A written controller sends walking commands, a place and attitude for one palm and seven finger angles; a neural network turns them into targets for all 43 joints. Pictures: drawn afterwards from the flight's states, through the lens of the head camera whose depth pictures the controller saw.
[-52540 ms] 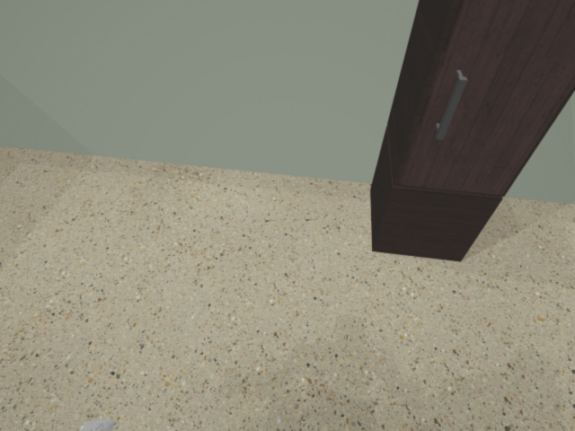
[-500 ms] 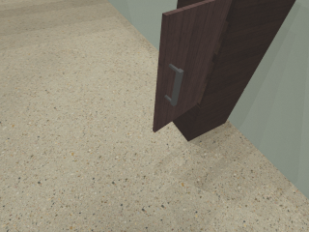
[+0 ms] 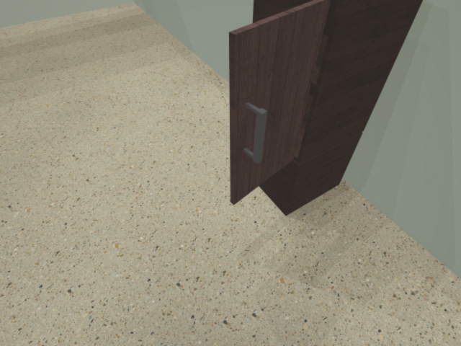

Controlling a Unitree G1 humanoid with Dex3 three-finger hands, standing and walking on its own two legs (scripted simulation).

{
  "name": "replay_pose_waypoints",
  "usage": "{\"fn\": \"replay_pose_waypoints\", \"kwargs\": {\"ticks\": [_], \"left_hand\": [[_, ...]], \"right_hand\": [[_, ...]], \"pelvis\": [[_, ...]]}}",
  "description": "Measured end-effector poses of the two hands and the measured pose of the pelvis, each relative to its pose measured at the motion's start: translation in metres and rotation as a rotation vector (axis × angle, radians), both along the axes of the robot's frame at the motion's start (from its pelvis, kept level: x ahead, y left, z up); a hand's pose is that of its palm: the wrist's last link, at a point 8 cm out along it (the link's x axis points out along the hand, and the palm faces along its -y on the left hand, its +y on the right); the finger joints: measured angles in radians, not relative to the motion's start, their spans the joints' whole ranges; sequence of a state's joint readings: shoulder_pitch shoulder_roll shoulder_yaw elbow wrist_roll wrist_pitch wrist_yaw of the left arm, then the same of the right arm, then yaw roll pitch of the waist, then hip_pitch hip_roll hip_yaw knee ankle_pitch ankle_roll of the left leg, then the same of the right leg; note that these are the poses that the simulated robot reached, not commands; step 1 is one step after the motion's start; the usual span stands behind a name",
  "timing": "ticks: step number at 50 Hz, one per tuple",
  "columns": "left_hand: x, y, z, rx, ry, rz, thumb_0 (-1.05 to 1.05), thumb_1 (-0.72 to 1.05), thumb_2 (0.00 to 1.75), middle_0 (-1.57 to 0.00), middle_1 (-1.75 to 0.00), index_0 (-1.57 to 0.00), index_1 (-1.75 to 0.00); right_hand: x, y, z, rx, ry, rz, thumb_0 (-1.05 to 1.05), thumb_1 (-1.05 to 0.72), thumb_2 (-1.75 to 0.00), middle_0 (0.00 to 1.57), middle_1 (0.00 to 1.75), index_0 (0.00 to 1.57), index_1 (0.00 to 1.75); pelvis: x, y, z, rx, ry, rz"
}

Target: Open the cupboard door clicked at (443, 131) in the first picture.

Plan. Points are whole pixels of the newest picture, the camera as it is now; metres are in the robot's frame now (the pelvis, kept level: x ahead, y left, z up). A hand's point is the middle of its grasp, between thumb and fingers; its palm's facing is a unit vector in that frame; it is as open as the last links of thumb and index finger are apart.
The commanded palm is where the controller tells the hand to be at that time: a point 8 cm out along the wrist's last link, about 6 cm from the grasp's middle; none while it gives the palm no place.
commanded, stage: let the arm hang, fingers relaxed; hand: left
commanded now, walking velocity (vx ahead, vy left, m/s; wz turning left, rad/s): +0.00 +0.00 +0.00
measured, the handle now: (253, 134) +0.64 -0.03 -0.02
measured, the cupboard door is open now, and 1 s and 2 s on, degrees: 100 100 100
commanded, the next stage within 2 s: look to check the result in 0.20 s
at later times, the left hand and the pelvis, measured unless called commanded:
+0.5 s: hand out of the picture +0.00 +0.16 -0.17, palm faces +0.04 -0.98 -0.19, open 7.4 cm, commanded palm none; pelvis +0.02 +0.00 +0.00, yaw +0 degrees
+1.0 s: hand out of the picture +0.03 +0.16 -0.17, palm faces +0.04 -0.98 -0.19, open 7.4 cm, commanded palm none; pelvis +0.03 -0.01 +0.00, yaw +0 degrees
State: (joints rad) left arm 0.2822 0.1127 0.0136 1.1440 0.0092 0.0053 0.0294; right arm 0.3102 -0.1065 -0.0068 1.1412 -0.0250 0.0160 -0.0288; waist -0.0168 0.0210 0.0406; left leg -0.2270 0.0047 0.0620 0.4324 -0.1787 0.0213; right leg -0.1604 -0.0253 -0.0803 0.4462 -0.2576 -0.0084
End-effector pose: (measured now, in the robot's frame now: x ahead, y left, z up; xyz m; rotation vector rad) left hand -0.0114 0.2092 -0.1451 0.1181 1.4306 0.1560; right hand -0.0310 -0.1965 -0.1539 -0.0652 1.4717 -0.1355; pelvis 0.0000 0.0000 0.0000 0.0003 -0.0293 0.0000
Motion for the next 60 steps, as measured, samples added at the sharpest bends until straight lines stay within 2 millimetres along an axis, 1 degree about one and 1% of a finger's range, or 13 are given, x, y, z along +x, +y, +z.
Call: {"fn": "replay_pose_waypoints", "kwargs": {"ticks": [3, 9, 19, 28, 47, 60], "left_hand": [[0.004, -0.001, -0.001, -0.001, -0.002, -0.004, 0.01, 0.92, 0.9, -0.2, -0.3, -0.2, -0.3], [0.005, 0.0, -0.001, 0.001, 0.001, 0.004, 0.01, 0.92, 0.9, -0.2, -0.3, -0.2, -0.3], [0.004, 0.002, 0.001, 0.011, 0.021, 0.013, 0.01, 0.91, 0.9, -0.19, -0.3, -0.2, -0.3], [0.01, 0.001, 0.002, 0.012, 0.022, 0.013, 0.01, 0.91, 0.9, -0.19, -0.3, -0.2, -0.3], [0.03, -0.004, 0.003, 0.012, 0.005, 0.003, 0.0, 0.91, 0.9, -0.2, -0.3, -0.2, -0.3], [0.037, -0.006, 0.003, 0.015, -0.001, 0.008, 0.0, 0.91, 0.9, -0.2, -0.3, -0.2, -0.3]], "right_hand": [[0.001, -0.001, 0.001, -0.007, -0.002, -0.004, 0.01, -0.91, -0.9, 0.2, 0.3, 0.2, 0.3], [0.007, -0.005, 0.002, -0.018, -0.003, -0.004, 0.01, -0.91, -0.9, 0.2, 0.3, 0.2, 0.3], [0.023, -0.011, 0.003, -0.027, -0.019, 0.01, 0.01, -0.91, -0.9, 0.2, 0.3, 0.2, 0.3], [0.036, -0.017, 0.003, -0.036, -0.027, 0.024, 0.01, -0.92, -0.9, 0.2, 0.3, 0.2, 0.3], [0.048, -0.024, 0.005, -0.041, -0.019, 0.027, 0.01, -0.91, -0.9, 0.2, 0.3, 0.2, 0.3], [0.055, -0.028, 0.005, -0.046, -0.024, 0.031, 0.01, -0.91, -0.9, 0.2, 0.3, 0.2, 0.3]], "pelvis": [[0.002, 0.0, 0.0, 0.001, 0.001, -0.002], [0.006, -0.001, 0.0, 0.001, 0.003, 0.0], [0.013, -0.002, 0.001, 0.001, 0.001, 0.001], [0.019, -0.004, 0.002, 0.003, 0.002, 0.003], [0.03, -0.01, 0.003, 0.005, 0.006, 0.004], [0.037, -0.013, 0.003, 0.006, 0.005, 0.006]]}}
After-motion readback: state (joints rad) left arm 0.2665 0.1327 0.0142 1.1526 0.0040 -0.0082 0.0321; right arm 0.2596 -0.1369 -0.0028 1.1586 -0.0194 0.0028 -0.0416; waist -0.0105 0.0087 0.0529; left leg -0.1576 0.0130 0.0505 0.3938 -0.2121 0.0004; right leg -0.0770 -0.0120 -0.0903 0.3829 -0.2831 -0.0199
